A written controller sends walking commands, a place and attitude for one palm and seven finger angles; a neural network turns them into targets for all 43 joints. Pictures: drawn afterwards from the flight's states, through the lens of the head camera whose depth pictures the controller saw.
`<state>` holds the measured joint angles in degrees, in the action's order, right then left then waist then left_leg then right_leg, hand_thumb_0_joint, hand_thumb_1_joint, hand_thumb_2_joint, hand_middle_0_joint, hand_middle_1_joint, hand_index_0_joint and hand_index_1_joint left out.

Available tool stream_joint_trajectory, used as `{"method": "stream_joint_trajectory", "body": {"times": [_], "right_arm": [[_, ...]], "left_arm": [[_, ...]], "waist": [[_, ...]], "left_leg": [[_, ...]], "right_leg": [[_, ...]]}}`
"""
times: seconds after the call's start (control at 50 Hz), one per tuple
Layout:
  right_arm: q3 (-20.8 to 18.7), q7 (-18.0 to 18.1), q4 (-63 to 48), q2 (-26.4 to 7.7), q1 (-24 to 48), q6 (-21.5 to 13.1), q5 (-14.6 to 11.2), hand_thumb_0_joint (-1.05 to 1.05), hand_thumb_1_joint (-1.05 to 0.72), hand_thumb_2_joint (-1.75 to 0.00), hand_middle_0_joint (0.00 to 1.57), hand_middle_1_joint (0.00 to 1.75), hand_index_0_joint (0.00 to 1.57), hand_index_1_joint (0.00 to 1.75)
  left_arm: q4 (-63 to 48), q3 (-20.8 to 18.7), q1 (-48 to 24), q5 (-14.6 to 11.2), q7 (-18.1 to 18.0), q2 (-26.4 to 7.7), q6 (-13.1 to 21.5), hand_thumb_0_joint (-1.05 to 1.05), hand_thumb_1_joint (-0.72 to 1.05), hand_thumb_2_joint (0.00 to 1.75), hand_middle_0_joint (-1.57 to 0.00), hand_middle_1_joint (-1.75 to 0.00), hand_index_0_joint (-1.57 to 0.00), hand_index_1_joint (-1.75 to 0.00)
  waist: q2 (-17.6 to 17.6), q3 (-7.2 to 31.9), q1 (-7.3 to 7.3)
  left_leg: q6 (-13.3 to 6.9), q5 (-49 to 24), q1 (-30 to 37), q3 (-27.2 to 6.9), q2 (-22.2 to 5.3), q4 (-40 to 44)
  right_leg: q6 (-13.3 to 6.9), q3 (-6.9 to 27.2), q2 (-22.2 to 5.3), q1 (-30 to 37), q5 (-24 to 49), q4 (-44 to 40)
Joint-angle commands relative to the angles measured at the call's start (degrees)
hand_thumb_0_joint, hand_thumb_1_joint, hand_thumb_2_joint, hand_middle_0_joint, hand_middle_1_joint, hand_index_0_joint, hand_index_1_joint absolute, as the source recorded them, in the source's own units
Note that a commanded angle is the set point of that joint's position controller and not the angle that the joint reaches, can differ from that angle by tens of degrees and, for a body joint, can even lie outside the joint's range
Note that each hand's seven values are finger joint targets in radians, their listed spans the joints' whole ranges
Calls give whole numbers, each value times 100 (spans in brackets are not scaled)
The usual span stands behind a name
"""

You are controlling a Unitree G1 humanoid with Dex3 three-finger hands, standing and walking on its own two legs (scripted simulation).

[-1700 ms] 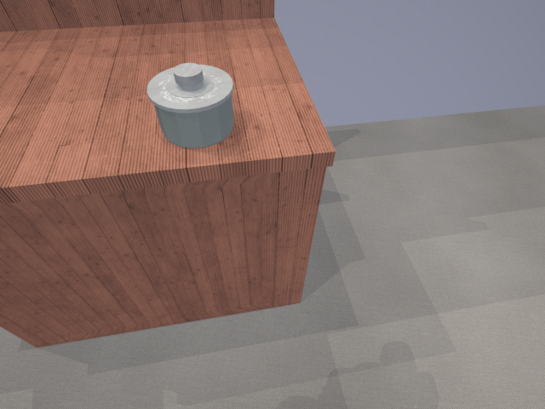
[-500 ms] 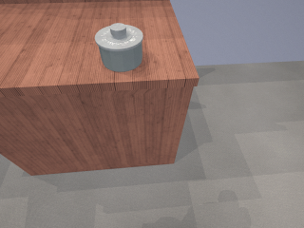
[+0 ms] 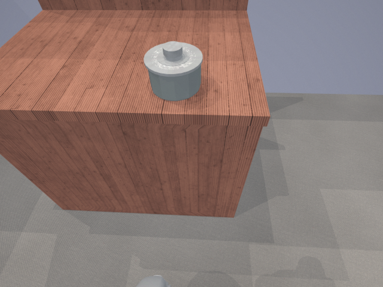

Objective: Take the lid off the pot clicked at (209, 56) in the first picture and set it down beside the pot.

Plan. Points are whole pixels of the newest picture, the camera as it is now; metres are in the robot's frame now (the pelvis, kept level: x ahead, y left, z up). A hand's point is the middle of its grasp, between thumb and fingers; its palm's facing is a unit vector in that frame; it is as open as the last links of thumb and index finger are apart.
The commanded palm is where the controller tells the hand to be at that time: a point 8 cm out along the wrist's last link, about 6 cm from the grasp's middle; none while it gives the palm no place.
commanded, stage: take the last steps up to it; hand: left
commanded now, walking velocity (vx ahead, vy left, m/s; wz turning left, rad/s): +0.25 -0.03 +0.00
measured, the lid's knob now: (172, 49) +0.66 +0.11 +0.14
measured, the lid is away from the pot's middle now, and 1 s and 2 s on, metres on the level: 0.00 0.00 0.00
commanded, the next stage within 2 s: come to a stop and stand still in 0.32 s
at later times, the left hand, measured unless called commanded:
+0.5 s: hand (131, 254) +0.22 +0.19 -0.18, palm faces +0.04 -0.97 -0.23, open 7.3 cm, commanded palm none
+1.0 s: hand (122, 233) +0.27 +0.22 -0.18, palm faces +0.01 -0.97 -0.24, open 7.4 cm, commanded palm none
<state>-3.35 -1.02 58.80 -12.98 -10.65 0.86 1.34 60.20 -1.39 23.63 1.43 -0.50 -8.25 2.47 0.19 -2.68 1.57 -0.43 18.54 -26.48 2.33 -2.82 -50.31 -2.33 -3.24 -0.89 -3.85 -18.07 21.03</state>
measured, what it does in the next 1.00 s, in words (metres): walks ahead: left foot, then right foot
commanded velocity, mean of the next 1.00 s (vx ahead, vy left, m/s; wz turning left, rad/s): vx -0.03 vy -0.01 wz -0.01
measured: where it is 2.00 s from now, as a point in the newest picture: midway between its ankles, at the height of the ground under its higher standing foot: outside the picture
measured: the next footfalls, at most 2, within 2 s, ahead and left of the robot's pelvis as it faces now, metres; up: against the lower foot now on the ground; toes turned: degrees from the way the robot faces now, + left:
left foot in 0.14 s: +0.12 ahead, +0.14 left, +0.00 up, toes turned +4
right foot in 0.44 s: +0.22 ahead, -0.12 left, +0.00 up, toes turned -6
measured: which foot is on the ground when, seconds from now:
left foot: up 0.00-0.12, down 0.14-0.44, up 0.46-0.72, down 0.74-1.00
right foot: down 0.00-0.14, up 0.16-0.42, down 0.44-0.74, up 0.76-1.00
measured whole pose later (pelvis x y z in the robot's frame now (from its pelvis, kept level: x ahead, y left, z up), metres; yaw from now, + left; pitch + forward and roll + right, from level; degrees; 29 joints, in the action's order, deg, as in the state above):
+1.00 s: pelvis +0.18 +0.02 +0.00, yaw -2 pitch +1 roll -2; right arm -1.2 1.5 53.5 -8.0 -8.4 0.9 1.3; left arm 53.1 -4.0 9.6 0.6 -1.8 -13.8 -3.4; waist -1.6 -5.4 -0.3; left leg -3.2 9.3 -18.3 3.4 -0.5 -25.9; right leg 1.9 1.9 -0.3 -21.5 -29.4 58.0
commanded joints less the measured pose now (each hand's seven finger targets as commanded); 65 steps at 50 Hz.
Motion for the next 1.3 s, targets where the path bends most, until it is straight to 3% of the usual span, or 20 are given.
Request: {"method": "stream_joint_trajectory", "body": {"times": [0.0, 0.08, 0.12, 0.14, 0.24, 0.38, 0.42, 0.44, 0.52, 0.6, 0.68, 0.74, 0.82, 1.0, 1.02, 1.1, 1.12, 1.16, 1.22, 1.28], "right_arm": [[44, -21, -480, -2, 631, -237, -60, 0, -90, -90, 20, 30, 20, 30], [5, 122, 30, -225, -732, -393, -45, 0, -90, -90, 20, 30, 20, 30], [-208, 225, 233, -1184, -1912, -400, 27, 0, -90, -90, 20, 30, 20, 30], [-192, 233, 189, -1089, -1736, -339, -8, 0, -90, -90, 20, 30, 20, 30], [10, 263, -131, -367, -461, -485, -22, 0, -90, -90, 20, 30, 20, 30], [-72, 224, -101, -457, -459, -359, -3, 0, -90, -90, 20, 30, 20, 30], [48, 195, -285, 45, -498, -322, -51, 0, -90, -90, 20, 30, 20, 30], [55, 239, -346, -90, -280, -296, -59, 0, -90, -90, 20, 30, 20, 30], [63, 299, -39, 27, -536, -139, -148, 0, -90, -90, 20, 30, 20, 30], [-2, 279, -166, -35, -464, 4, -130, 0, -90, -90, 20, 30, 20, 30], [-75, 251, -233, -145, -710, 21, -98, 0, -90, -90, 20, 30, 20, 30], [-154, 286, -476, -822, -867, 14, -27, 0, -90, -90, 20, 30, 20, 30], [-57, 374, -782, -572, -168, -32, 16, 0, -90, -90, 20, 30, 20, 30], [-109, 314, -587, -616, -399, -31, -23, 0, -90, -90, 20, 30, 20, 30], [-250, 239, -729, -1144, -21, -103, -52, 0, -90, -90, 20, 30, 20, 30], [19, 67, -1187, -9, -365, 92, -27, 0, -90, -90, 20, 30, 20, 30], [4, 13, -1136, 7, -567, 10, -33, 0, -90, -90, 20, 30, 20, 30], [-55, 68, -1113, -394, -561, -30, -49, 0, -90, -90, 20, 30, 20, 30], [-87, 110, -1079, -612, -483, -33, 7, 0, -90, -90, 20, 30, 20, 30], [-47, 121, -1020, -575, -256, -63, -23, 0, -90, -90, 20, 30, 20, 30]], "left_arm": [[-14, -204, 526, 18, -87, -988, 104, 0, 90, 90, -20, -30, -20, -30], [93, -193, 370, -22, -48, -797, 80, 0, 90, 90, -20, -30, -20, -30], [-174, -104, 343, -53, 14, -390, 100, 0, 90, 90, -20, -30, -20, -30], [-294, -135, 62, -13, -6, -494, 75, 0, 90, 90, -20, -30, -20, -30], [-240, -182, 53, 2, 114, -279, -116, 0, 90, 90, -20, -30, -20, -30], [-300, -242, 232, 22, 128, -441, -71, 0, 90, 90, -20, -30, -20, -30], [-217, -395, 783, 35, 6, -1334, 17, 0, 90, 90, -20, -30, -20, -30], [-284, -344, 753, -15, -44, -1318, -12, 0, 90, 90, -20, -30, -20, -30], [-604, -291, -591, 23, -207, -1106, -97, 0, 90, 90, -20, -30, -20, -30], [-698, -394, -718, -2, -249, -1349, -249, 0, 90, 90, -20, -30, -20, -30], [-836, -413, -1135, -44, -250, -1327, -340, 0, 90, 90, -20, -30, -20, -30], [-981, -303, -901, -67, -310, -854, -444, 0, 90, 90, -20, -30, -20, -30], [-923, -362, -992, -80, -244, -876, -476, 0, 90, 90, -20, -30, -20, -30], [-963, -189, -930, -74, -122, -683, -469, 0, 90, 90, -20, -30, -20, -30], [-682, -109, -237, -71, -221, -907, -315, 0, 90, 90, -20, -30, -20, -30], [-1240, -43, -989, 41, -233, -1417, -143, 0, 90, 90, -20, -30, -20, -30], [-1240, -11, -1181, 77, -205, -1421, -161, 0, 90, 90, -20, -30, -20, -30], [-1184, -56, -1067, -11, -212, -1153, -192, 0, 90, 90, -20, -30, -20, -30], [-1096, -53, -685, -8, -207, -930, -316, 0, 90, 90, -20, -30, -20, -30], [-804, -28, -218, -45, -171, -871, -253, 0, 90, 90, -20, -30, -20, -30]], "waist": [[-808, -307, 83], [-405, 151, -559], [1409, 679, -843], [946, 450, -813], [672, -152, -61], [67, 9, 147], [-1989, 31, 367], [-1268, 223, 425], [-743, 409, -71], [-780, 506, -23], [-796, 562, -297], [1399, 744, -441], [453, 548, -208], [922, 769, -381], [729, 1540, 2], [-191, 337, -545], [78, 474, -700], [-1251, 303, -470], [797, -258, -291], [276, -64, 1]], "left_leg": [[-54, -78, -158, 264, 78, 816], [-258, -643, 2492, 280, 230, 2308], [-1344, -832, 3824, -2848, -2099, 3352], [-1581, -232, 3170, -2862, -2205, 3539], [-1085, -938, 1198, -1124, -1364, 3896], [-541, 31, 424, -343, -694, 2570], [17, 1525, -1046, 574, 346, 178], [18, 1880, -653, 27, 134, -515], [160, 1263, 76, -228, 65, -164], [280, 547, 302, 22, 287, 516], [257, -1156, 1409, 40, 197, 2247], [-1177, -5787, 1923, -1879, -1879, 2947], [-1262, -4690, 1707, -1453, -1488, 2791], [-997, -2637, 2252, -1367, -1233, 3291], [-651, -3763, 2669, -914, -1138, 2060], [131, 407, 1038, 117, 243, 816], [69, -55, 1412, 172, 302, 901], [-81, -353, 936, -193, -35, 1215], [-351, 855, 330, -1159, -581, 2498], [-343, 1168, 24, -1075, -472, 2733]], "right_leg": [[-817, 1111, -1386, 76, 1905, -674], [-430, 488, -792, -994, 2339, 1032], [14, -153, 108, -3013, -1462, 3848], [-64, 212, -78, -3223, -1650, 4598], [149, 350, -630, -2491, -469, 3816], [274, -339, -102, -437, 574, 1076], [-517, 2529, -1941, 463, 816, -372], [-1016, 2839, -2322, 60, 1288, -571], [-1066, 1272, -1753, -341, 4999, 390], [-986, 997, -1752, -238, 5245, 649], [-492, 679, -1380, -734, 4034, 1190], [336, 253, 211, -1779, -2098, 3917], [389, 837, 75, -2336, -1376, 5028], [362, 345, -49, -1596, -1207, 2323], [202, 416, -64, -1643, -738, 1824], [-582, 1818, -1226, -2279, -452, -76], [-423, 1254, -889, -2328, 97, 464], [-207, 1048, -477, -1918, 100, 881], [28, 420, 118, -2087, -1264, 1493], [12, 426, 99, -1354, -828, 1202]]}}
